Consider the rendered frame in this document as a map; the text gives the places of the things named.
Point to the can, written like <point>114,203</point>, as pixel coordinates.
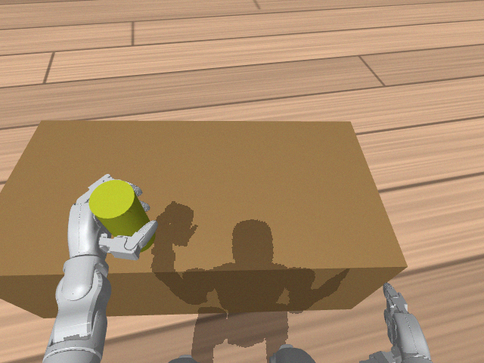
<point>118,208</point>

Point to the left robot hand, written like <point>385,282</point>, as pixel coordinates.
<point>87,235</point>

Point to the left robot arm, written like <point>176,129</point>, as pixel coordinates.
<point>79,330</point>

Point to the right robot hand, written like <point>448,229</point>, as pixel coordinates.
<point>403,329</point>

